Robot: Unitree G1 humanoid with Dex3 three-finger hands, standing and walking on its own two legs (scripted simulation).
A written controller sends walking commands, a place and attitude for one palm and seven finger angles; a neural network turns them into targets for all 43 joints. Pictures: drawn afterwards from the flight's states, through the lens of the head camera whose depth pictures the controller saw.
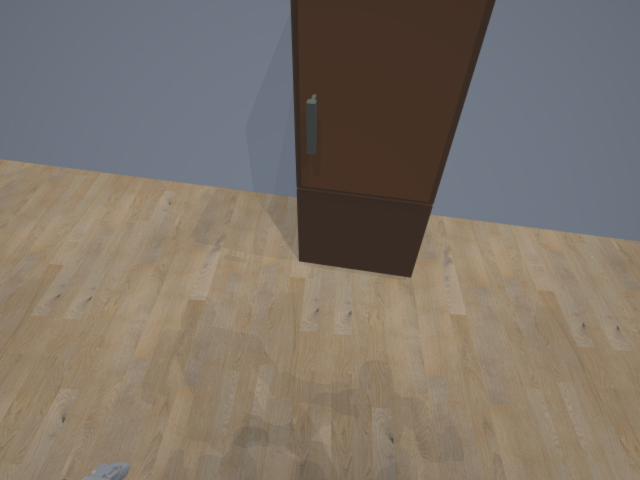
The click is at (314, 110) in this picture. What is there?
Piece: cupboard door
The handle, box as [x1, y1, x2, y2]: [306, 94, 316, 154]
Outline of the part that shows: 315,94 313,94 312,97 308,99 306,102 307,153 313,154 315,151 316,128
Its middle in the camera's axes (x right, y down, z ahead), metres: -0.03 -0.33 +1.10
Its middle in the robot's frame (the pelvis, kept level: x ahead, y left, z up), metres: +1.04 +0.08 -0.09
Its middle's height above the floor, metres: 0.67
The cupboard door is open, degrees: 0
